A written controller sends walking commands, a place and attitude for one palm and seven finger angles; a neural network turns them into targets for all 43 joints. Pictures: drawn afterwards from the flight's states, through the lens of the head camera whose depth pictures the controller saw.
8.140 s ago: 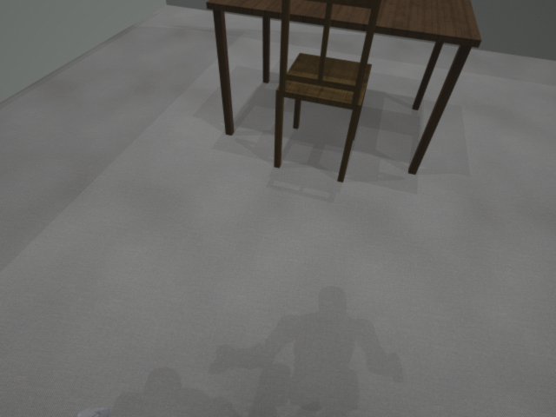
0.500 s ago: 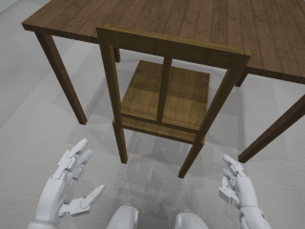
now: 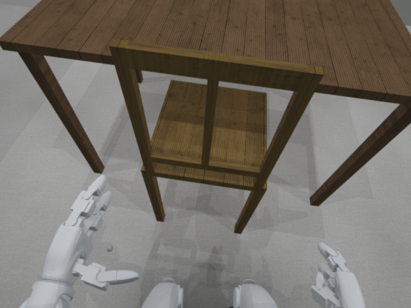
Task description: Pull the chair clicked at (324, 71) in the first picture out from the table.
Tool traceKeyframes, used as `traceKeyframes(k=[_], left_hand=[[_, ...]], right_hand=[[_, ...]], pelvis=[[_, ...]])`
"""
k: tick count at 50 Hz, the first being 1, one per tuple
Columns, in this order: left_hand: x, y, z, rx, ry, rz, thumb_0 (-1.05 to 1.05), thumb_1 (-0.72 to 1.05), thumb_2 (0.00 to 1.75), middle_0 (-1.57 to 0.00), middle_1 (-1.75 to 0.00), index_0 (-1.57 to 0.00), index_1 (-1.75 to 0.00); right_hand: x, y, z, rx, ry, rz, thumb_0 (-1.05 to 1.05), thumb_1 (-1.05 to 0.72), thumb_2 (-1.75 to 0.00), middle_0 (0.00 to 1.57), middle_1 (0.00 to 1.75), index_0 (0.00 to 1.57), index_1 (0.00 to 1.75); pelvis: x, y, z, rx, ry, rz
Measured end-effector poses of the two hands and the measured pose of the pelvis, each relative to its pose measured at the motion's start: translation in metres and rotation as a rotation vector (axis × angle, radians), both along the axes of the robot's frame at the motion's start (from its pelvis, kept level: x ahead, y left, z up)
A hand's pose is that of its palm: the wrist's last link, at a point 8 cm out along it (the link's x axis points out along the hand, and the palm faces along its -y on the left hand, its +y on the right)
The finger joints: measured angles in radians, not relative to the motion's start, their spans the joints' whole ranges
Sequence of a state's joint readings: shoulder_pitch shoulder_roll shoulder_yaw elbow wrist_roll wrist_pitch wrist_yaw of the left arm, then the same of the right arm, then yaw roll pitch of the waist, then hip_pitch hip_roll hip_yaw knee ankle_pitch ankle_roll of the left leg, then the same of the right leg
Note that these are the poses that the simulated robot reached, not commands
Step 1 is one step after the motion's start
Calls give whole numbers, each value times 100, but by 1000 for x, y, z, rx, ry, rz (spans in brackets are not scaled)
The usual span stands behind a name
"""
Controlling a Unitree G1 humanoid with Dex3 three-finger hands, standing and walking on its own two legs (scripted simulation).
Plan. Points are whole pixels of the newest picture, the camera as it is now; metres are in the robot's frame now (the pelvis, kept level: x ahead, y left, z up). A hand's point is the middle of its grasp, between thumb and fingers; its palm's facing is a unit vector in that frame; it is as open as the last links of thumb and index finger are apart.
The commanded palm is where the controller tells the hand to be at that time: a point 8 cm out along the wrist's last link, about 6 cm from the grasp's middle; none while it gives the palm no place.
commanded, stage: raise the hand toward the chair's back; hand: left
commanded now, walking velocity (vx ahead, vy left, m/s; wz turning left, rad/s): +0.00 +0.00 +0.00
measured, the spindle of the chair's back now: (208, 128) +0.50 +0.02 +0.02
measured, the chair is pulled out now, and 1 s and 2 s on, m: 0.00 0.00 0.00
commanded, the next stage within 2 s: aim the fingers beside a spindle in 1.00 s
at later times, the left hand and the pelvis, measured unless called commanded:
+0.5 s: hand (93, 225) +0.25 +0.20 +0.05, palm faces -0.07 -0.99 -0.07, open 16.9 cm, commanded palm +0.23 +0.26 +0.06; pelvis +0.01 +0.00 +0.01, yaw +1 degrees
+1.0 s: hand (95, 225) +0.25 +0.20 +0.05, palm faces -0.08 -0.99 -0.07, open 16.9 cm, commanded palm +0.23 +0.25 +0.06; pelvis +0.01 -0.01 +0.01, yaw +1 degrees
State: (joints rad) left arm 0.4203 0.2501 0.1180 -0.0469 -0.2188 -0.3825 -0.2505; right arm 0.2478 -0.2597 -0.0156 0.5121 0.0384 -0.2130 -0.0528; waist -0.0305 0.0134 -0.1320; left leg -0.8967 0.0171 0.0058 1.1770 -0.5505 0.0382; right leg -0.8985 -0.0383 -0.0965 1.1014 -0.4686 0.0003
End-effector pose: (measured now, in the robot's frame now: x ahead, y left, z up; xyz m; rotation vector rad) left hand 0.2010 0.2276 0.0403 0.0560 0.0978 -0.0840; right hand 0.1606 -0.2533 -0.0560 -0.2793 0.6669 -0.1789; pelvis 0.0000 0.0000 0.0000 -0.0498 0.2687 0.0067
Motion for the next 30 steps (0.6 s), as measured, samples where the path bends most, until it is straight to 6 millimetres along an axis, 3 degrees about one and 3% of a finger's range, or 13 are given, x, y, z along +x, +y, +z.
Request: traceKeyframes(k=[8,14,20,30], left_hand=[[8,11,9,9,-20,27,0,-37,35,-8,-10,-8,-10],[15,18,10,12,-5,19,0,-45,32,-7,-9,-7,-9],[23,24,14,18,-2,16,-1,-49,30,-7,-8,-6,-8],[37,33,18,14,-5,10,-1,-50,30,-6,-8,-6,-8]], right_hand=[[31,16,13,28,-58,59,2,-90,-90,20,30,20,30],[40,27,11,56,-57,93,2,-90,-90,21,30,20,30],[35,26,7,63,-27,89,2,-90,-90,21,30,20,30],[14,9,4,39,26,42,2,-90,-90,21,30,20,30]], pelvis=[[7,-2,6,-3,-5,9],[11,-3,8,-6,-5,14],[13,-4,10,-5,-5,15],[15,-5,14,-1,-5,9]])
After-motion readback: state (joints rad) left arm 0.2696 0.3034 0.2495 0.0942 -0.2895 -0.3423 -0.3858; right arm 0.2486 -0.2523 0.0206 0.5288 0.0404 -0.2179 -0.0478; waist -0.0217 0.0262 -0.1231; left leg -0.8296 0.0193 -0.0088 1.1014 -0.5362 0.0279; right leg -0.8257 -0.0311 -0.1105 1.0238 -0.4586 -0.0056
